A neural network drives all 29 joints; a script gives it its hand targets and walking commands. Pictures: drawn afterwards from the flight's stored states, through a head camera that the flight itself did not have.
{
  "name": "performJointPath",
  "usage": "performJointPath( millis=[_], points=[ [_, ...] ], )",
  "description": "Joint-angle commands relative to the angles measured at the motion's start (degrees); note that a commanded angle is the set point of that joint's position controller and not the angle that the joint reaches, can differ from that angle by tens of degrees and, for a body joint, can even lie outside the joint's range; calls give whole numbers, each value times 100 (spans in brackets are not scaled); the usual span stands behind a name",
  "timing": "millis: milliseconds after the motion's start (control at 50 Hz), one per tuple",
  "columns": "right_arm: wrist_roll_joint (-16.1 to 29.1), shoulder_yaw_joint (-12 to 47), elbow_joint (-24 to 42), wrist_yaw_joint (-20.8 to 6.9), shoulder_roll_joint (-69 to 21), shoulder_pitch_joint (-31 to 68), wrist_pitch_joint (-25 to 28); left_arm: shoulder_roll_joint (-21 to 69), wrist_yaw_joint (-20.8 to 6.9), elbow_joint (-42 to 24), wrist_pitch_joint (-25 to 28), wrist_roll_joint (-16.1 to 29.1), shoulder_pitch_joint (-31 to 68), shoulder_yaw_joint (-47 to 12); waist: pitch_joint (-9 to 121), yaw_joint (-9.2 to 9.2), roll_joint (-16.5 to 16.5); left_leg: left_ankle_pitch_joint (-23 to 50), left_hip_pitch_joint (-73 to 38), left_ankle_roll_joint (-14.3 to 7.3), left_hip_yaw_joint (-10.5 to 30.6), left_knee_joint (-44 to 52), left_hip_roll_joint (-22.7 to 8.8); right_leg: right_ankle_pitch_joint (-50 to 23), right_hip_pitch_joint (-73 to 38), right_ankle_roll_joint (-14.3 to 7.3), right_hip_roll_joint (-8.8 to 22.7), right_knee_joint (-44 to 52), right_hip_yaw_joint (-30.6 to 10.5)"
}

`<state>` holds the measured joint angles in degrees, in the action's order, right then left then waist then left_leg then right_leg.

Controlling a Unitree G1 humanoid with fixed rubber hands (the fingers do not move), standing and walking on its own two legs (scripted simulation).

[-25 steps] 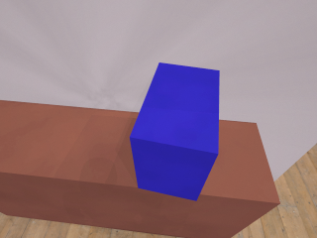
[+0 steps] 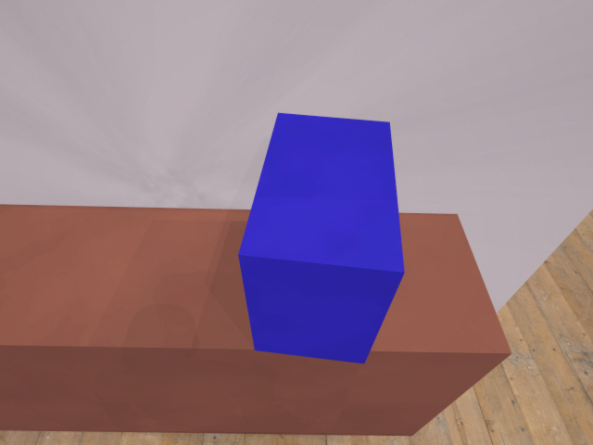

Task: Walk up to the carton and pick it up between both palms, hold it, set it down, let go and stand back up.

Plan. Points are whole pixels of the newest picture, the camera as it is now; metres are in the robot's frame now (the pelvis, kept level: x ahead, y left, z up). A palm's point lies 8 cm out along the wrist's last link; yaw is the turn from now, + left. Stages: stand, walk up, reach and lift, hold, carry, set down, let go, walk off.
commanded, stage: walk up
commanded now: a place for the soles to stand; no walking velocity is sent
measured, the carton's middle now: (321, 238) +0.43 -0.04 +0.01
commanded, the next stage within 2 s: stand in 1.88 s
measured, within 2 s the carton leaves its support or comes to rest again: neither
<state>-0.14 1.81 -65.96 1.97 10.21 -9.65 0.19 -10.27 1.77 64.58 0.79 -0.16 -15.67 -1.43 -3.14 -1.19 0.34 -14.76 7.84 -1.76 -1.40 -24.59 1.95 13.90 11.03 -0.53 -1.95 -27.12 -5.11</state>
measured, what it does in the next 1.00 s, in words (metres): stands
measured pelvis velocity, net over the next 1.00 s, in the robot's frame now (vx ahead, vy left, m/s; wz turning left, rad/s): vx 0.00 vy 0.00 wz -0.18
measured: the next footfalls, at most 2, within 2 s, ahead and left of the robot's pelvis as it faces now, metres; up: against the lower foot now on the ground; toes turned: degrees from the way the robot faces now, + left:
none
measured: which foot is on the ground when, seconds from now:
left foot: down 0.00-1.00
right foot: down 0.00-1.00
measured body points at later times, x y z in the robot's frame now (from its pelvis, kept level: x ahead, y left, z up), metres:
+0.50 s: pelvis +0.00 +0.01 -0.01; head +0.01 -0.01 +0.44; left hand +0.03 +0.24 -0.16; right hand +0.02 -0.24 -0.17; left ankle -0.01 +0.10 -0.74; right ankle +0.01 -0.12 -0.74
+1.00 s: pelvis +0.00 +0.00 -0.02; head +0.01 -0.02 +0.43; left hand +0.08 +0.24 -0.15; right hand -0.01 -0.25 -0.18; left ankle -0.01 +0.10 -0.74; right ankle +0.01 -0.12 -0.74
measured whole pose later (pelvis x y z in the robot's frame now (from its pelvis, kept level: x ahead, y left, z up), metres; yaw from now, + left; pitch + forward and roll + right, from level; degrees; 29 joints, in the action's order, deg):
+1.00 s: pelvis +0.00 +0.00 -0.02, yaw -10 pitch -2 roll +3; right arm -1.1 0.2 -60.4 1.3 13.7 -11.2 -2.6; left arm -11.9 2.5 55.9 0.5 -0.4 -15.7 -1.4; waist -4.0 0.6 0.4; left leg -20.5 10.1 -1.9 -11.7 -32.5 -0.2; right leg 18.0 18.5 -0.2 -5.8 -39.5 -14.8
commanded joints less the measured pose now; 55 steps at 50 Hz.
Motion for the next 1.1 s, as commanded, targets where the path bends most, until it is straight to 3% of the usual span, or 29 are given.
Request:
performJointPath(
  millis=[0, 340, 660, 900, 960, 1040, 1080],
  points=[
    [-4, -163, 304, 37, 828, -43, 65, -685, 60, -166, 73, -5, -375, 104, -34, 0, -12, 402, -64, -230, 650, 645, -798, -772, 442, -180, 506, 292, -496],
    [-50, -281, 539, 22, 953, -90, -54, -761, 126, -413, 92, -20, -401, 114, 28, 60, 77, 196, -253, -391, 288, 509, -949, -1009, 908, -138, 358, -225, -790],
    [-76, -299, 785, 8, 1048, -165, -142, -968, 135, -845, 73, -18, -368, 189, 155, 165, 289, 33, -448, -370, -110, 32, -897, -1101, 1327, -225, 343, -333, -1366],
    [-102, -335, 935, -11, 1255, -112, -180, -1001, 125, -1121, 52, -24, -435, 212, 86, 93, 67, -43, -253, -552, -146, 114, -1258, -1019, 1322, -169, 170, -811, -1075],
    [-98, -314, 979, -32, 1196, -102, -207, -1099, 119, -1184, 62, -18, -430, 230, 53, 124, 243, -153, -247, -418, -307, -198, -968, -1067, 1397, -263, 285, -500, -1495],
    [-74, -277, 1000, -41, 1035, -398, -205, -1305, 122, -1289, 48, -20, -257, 273, 93, 273, 686, -608, -488, -176, -234, -556, -429, -475, 1640, -536, 524, 403, -2594],
    [-75, -280, 980, -30, 1052, -554, -151, -1274, 118, -1309, 24, -33, -152, 254, 139, 319, 718, -501, -708, -200, -156, -335, -497, -478, 1692, -472, 437, 394, -2464]
  ],
)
